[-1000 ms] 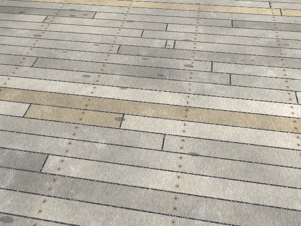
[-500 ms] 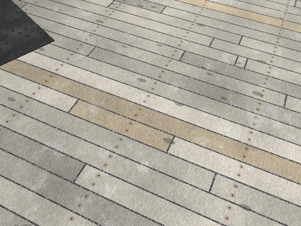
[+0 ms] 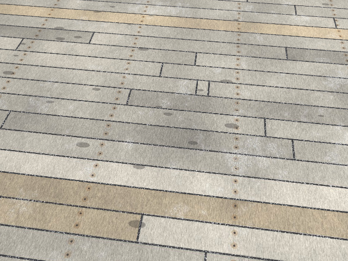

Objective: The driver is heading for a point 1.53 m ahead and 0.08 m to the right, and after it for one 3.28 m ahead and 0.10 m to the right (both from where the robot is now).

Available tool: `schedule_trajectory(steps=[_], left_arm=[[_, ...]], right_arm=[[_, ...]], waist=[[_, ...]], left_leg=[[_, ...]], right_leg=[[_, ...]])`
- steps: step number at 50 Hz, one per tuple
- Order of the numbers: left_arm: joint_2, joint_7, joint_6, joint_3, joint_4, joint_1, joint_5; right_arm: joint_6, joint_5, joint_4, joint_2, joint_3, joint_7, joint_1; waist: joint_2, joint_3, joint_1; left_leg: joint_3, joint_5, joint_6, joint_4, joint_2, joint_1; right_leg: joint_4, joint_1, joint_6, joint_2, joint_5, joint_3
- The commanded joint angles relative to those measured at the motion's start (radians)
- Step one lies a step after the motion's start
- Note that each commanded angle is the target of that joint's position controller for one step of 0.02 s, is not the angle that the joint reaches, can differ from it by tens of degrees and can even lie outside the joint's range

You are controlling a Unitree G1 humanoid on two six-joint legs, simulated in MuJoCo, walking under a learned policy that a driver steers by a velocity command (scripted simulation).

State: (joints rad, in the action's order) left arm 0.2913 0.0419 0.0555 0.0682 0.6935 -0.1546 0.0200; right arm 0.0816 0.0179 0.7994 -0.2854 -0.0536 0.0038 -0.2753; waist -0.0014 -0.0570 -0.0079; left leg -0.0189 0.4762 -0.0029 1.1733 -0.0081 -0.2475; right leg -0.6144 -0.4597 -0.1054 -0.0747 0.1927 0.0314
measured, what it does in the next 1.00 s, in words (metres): walks ahead: left foot, then right foot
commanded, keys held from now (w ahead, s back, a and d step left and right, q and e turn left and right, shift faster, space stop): w+e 0.42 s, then w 0.20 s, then w+q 0.38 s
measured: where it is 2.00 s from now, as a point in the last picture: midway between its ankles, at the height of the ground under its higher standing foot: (194, 126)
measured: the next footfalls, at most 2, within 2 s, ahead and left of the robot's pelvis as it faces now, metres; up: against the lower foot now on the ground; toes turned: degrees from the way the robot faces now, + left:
left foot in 0.38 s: +0.42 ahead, +0.11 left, +0.00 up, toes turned -18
right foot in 0.86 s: +0.56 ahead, -0.22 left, +0.00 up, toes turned -16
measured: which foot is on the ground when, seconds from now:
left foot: up 0.00-0.36, down 0.38-0.86, up 0.88-1.00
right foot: down 0.00-0.38, up 0.40-0.84, down 0.86-1.00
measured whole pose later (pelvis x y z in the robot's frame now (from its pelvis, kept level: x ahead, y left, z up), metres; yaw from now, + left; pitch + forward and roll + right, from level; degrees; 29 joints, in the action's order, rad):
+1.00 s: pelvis +0.52 -0.09 +0.02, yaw -13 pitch +2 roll +0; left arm 0.25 0.02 0.08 0.05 0.68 -0.18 -0.01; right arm 0.05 0.03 0.82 -0.31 -0.06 0.00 -0.34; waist 0.04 -0.01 -0.02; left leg 0.04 0.37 0.00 1.14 -0.05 -0.45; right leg -0.47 -0.30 -0.02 0.00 0.20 0.06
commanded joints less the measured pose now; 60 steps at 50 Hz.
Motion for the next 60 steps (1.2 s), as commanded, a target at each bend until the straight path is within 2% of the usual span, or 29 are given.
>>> schedule_trajectory(steps=[1,3,5,10,12,15,17,18,19,20,21,22,23,24,26,28,33,37,39,41,42,43,44,45,46,48,49,53,60], left_arm=[[0.129,-0.013,0.014,0.04,-0.039,-0.136,0.001],[0.104,-0.019,0.014,0.028,-0.068,-0.081,-0.015],[0.124,-0.029,0.016,0.033,-0.065,-0.082,-0.009],[0.161,-0.055,0.001,0.044,-0.041,-0.143,0.002],[0.165,-0.057,-0.007,0.045,-0.027,-0.182,0.004],[0.153,-0.06,-0.015,0.043,-0.016,-0.208,0.01],[0.152,-0.063,-0.02,0.045,-0.02,-0.189,0.005],[0.136,-0.062,-0.021,0.041,-0.027,-0.171,0.003],[0.092,-0.058,-0.018,0.024,-0.04,-0.162,-0.003],[0.034,-0.059,-0.015,0.006,-0.063,-0.192,-0.015],[0.028,-0.058,-0.005,-0.004,-0.089,-0.316,0.015],[0.123,-0.059,-0.007,0.013,-0.051,-0.298,0.022],[0.153,-0.057,-0.011,0.021,-0.058,-0.195,0.012],[0.134,-0.057,-0.01,0.019,-0.068,-0.143,-0.001],[0.1,-0.048,-0.006,0.018,-0.08,-0.113,-0.002],[0.064,-0.042,-0.009,0.009,-0.077,-0.123,0.0],[0.019,-0.03,0.009,-0.02,-0.114,0.022,-0.018],[0.031,-0.015,0.029,-0.019,-0.137,0.137,-0.006],[0.053,-0.009,0.038,-0.011,-0.148,0.157,-0.001],[0.082,-0.01,0.045,0.005,-0.132,0.09,-0.001],[0.115,-0.018,0.045,0.025,-0.101,-0.008,-0.007],[0.17,-0.03,0.044,0.046,-0.077,-0.159,-0.024],[0.264,-0.042,0.031,0.066,-0.067,-0.271,-0.045],[0.222,-0.037,0.025,0.057,-0.049,-0.3,-0.039],[0.156,-0.034,0.027,0.037,-0.047,-0.246,-0.025],[0.078,-0.028,0.032,0.011,-0.043,-0.127,-0.022],[0.054,-0.026,0.039,0.005,-0.038,-0.085,-0.027],[0.076,-0.033,0.062,0.023,-0.003,-0.05,-0.033],[0.147,-0.052,0.048,0.046,0.056,-0.108,-0.021]], right_arm=[[0.072,-0.01,-0.141,-0.127,-0.019,-0.005,0.106],[0.048,-0.027,-0.139,-0.134,-0.03,-0.005,0.072],[0.026,-0.034,-0.139,-0.106,-0.024,-0.002,0.063],[0.021,-0.032,-0.183,-0.05,0.002,-0.006,0.245],[0.027,-0.019,-0.198,-0.059,0.0,-0.014,0.301],[0.04,-0.011,-0.209,-0.098,-0.015,-0.024,0.321],[0.05,-0.008,-0.2,-0.122,-0.029,-0.026,0.273],[0.055,-0.011,-0.18,-0.135,-0.04,-0.022,0.197],[0.061,-0.026,-0.164,-0.168,-0.055,-0.015,0.086],[0.058,-0.038,-0.152,-0.225,-0.069,-0.006,-0.058],[0.044,-0.036,-0.115,-0.272,-0.081,-0.018,-0.107],[0.041,-0.016,-0.135,-0.167,-0.059,-0.02,-0.068],[0.033,-0.014,-0.135,-0.117,-0.045,-0.016,-0.034],[0.027,-0.026,-0.133,-0.109,-0.038,-0.018,0.003],[0.028,-0.035,-0.115,-0.078,-0.024,-0.018,0.031],[0.036,-0.024,-0.094,-0.075,-0.024,-0.021,0.025],[0.025,-0.002,-0.05,-0.141,-0.038,-0.017,-0.005],[0.005,0.012,-0.014,-0.175,-0.042,-0.015,-0.082],[-0.005,0.017,-0.002,-0.183,-0.044,-0.012,-0.101],[-0.015,0.019,0.003,-0.19,-0.046,-0.006,-0.09],[-0.016,0.014,0.003,-0.171,-0.038,-0.005,-0.092],[-0.011,0.0,-0.014,-0.12,-0.019,-0.006,-0.078],[0.002,-0.016,-0.045,-0.013,0.014,-0.005,-0.154],[0.013,0.015,-0.044,-0.058,0.006,-0.004,-0.181],[0.011,0.031,-0.049,-0.139,-0.019,-0.003,-0.118],[-0.003,0.016,-0.062,-0.127,-0.024,-0.001,-0.036],[-0.016,0.01,-0.061,-0.115,-0.029,-0.002,-0.036],[-0.05,0.007,-0.081,-0.056,-0.022,-0.007,-0.017],[-0.046,0.002,-0.156,-0.03,-0.004,-0.046,0.188]], waist=[[0.018,0.151,0.057],[-0.012,0.118,0.0],[-0.016,0.095,-0.014],[-0.067,0.062,0.053],[-0.081,0.067,0.08],[-0.096,0.071,0.077],[-0.127,0.074,0.042],[-0.13,0.1,-0.002],[-0.102,0.192,-0.057],[0.042,0.332,-0.092],[0.385,0.392,-0.029],[0.234,0.288,-0.052],[0.134,0.169,-0.074],[0.067,0.114,-0.056],[0.084,0.054,-0.02],[0.11,0.059,-0.004],[0.073,0.037,-0.032],[0.081,0.024,-0.07],[0.095,0.023,-0.06],[0.101,0.05,-0.002],[0.089,0.107,0.047],[0.047,0.222,0.122],[-0.199,0.372,0.119],[-0.283,0.427,0.123],[-0.182,0.273,0.12],[-0.119,0.123,0.069],[-0.13,0.083,0.038],[-0.082,0.037,-0.005],[-0.038,-0.017,0.058]], left_leg=[[0.118,-0.1,0.018,0.054,-0.069,-0.503],[0.118,-0.144,-0.005,-0.025,-0.092,-0.394],[0.09,-0.171,-0.039,-0.116,-0.093,-0.371],[0.053,-0.5,-0.076,-0.502,-0.023,-0.276],[0.057,-0.561,-0.075,-0.586,0.006,-0.237],[0.098,-0.505,-0.048,-0.67,0.015,-0.227],[0.1,-0.425,-0.014,-0.694,0.013,-0.171],[0.083,-0.428,0.011,-0.734,0.016,-0.067],[0.135,-0.417,0.058,-0.724,-0.058,0.132],[0.364,-0.323,0.132,-0.733,-0.243,0.422],[0.821,-0.082,0.267,-0.84,-0.418,0.6],[0.807,0.103,0.244,-0.876,-0.394,0.526],[0.627,0.049,0.203,-0.884,-0.343,0.399],[0.517,-0.074,0.186,-0.899,-0.298,0.284],[0.373,-0.255,0.188,-0.943,-0.235,0.152],[0.3,-0.345,0.208,-0.975,-0.217,0.123],[0.181,-0.494,0.223,-1.019,-0.199,0.106],[0.166,-0.495,0.202,-0.988,-0.192,0.101],[0.204,-0.475,0.185,-0.952,-0.215,0.132],[0.213,-0.507,0.154,-0.878,-0.216,0.131],[0.185,-0.593,0.128,-0.768,-0.173,0.098],[0.14,-0.508,0.089,-0.538,-0.115,-0.022],[0.041,-0.091,0.017,-0.172,0.012,-0.35],[0.123,0.117,0.01,0.024,0.02,-0.495],[0.144,0.048,0.013,0.096,-0.032,-0.562],[0.115,-0.099,0.011,0.05,-0.092,-0.527],[0.124,-0.145,0.007,0.011,-0.114,-0.482],[0.126,-0.259,-0.015,-0.064,-0.128,-0.445],[0.047,-0.511,0.008,-0.427,-0.106,-0.416]], right_leg=[[0.316,0.521,-0.218,0.295,-0.127,-0.513],[0.361,0.37,-0.214,0.253,-0.256,-0.438],[0.381,0.28,-0.215,0.233,-0.338,-0.376],[0.361,0.169,-0.13,0.132,-0.252,-0.264],[0.344,0.185,-0.114,0.144,-0.183,-0.303],[0.265,0.285,-0.096,0.183,-0.112,-0.403],[0.204,0.32,-0.079,0.202,-0.128,-0.457],[0.143,0.309,-0.058,0.177,-0.165,-0.451],[-0.021,0.254,-0.025,0.127,-0.171,-0.403],[-0.317,0.066,0.026,0.031,0.043,-0.287],[-0.58,-0.243,0.068,-0.029,0.428,-0.21],[-0.685,-0.327,0.084,0.047,0.353,-0.24],[-0.695,-0.332,0.09,0.075,0.261,-0.207],[-0.666,-0.297,0.09,0.1,0.199,-0.182],[-0.581,-0.236,0.086,0.141,0.14,-0.177],[-0.504,-0.209,0.09,0.149,0.132,-0.148],[-0.188,-0.184,0.111,0.171,-0.062,-0.081],[0.011,-0.067,0.126,0.116,-0.17,-0.05],[0.072,-0.027,0.112,0.105,-0.149,-0.063],[0.144,0.107,0.084,0.092,-0.134,-0.054],[0.165,0.268,0.061,0.082,-0.12,-0.043],[0.139,0.509,0.01,0.193,-0.124,-0.138],[0.153,0.846,-0.101,0.455,-0.089,-0.481],[0.27,0.837,-0.181,0.519,0.113,-0.737],[0.298,0.724,-0.147,0.477,0.181,-0.619],[0.359,0.501,-0.1,0.388,0.085,-0.394],[0.394,0.418,-0.087,0.358,0.013,-0.316],[0.472,0.322,-0.094,0.352,-0.193,-0.137],[0.487,0.382,-0.058,0.341,-0.243,0.074]])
